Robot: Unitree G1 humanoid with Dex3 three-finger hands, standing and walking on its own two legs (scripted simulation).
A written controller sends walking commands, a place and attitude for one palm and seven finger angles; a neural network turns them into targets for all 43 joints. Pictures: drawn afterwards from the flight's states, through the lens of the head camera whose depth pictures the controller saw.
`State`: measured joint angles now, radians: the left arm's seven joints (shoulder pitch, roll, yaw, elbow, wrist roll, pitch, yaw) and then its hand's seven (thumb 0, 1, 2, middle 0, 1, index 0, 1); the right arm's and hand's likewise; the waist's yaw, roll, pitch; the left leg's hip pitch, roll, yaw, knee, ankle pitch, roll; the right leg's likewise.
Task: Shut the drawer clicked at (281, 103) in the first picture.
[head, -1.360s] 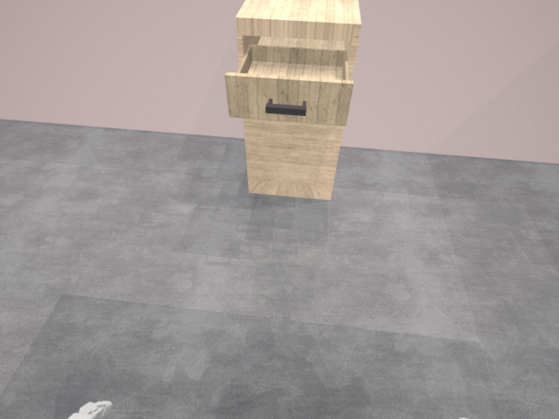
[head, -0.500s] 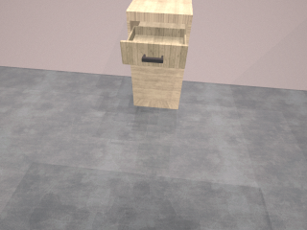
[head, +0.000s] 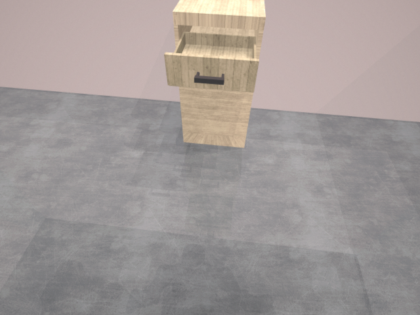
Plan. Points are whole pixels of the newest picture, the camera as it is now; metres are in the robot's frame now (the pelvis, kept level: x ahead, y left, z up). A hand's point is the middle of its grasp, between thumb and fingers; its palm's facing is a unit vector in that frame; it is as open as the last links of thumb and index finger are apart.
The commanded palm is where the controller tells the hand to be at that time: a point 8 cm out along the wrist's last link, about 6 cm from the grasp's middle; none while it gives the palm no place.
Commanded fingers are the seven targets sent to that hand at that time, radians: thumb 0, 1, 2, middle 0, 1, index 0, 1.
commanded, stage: look at it before walking up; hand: left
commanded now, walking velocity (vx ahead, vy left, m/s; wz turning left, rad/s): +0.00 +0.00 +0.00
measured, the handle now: (209, 77) +0.99 +0.06 -0.07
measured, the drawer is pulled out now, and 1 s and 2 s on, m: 0.30 0.30 0.30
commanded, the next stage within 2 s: walk to a spot facing it in 0.08 s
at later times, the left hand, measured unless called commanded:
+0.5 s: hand out of the picture +0.05 +0.19 -0.19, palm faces -0.08 -0.98 -0.20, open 7.4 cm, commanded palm none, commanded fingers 0.00 0.90 0.90 -0.20 -0.30 -0.20 -0.30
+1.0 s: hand (163, 295) +0.20 +0.12 -0.18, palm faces -0.11 -0.98 -0.14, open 7.4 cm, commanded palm none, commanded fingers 0.00 0.90 0.90 -0.20 -0.30 -0.20 -0.30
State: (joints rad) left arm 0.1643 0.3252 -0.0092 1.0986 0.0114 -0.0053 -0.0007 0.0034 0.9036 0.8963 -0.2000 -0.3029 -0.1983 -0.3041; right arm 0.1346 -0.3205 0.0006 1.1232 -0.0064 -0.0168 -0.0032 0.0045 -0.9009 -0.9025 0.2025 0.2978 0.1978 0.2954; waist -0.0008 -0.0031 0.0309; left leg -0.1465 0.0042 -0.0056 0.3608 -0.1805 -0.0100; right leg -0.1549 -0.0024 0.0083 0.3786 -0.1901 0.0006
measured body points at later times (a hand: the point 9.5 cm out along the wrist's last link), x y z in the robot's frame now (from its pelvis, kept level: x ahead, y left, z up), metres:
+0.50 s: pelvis +0.05 +0.00 -0.02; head +0.05 +0.00 +0.43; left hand +0.05 +0.25 -0.17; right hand +0.04 -0.25 -0.17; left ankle +0.01 +0.13 -0.75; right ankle +0.02 -0.11 -0.73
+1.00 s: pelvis +0.24 -0.04 -0.01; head +0.26 -0.03 +0.44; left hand +0.21 +0.17 -0.17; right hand +0.29 -0.28 -0.15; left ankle +0.39 +0.06 -0.71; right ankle +0.10 -0.12 -0.75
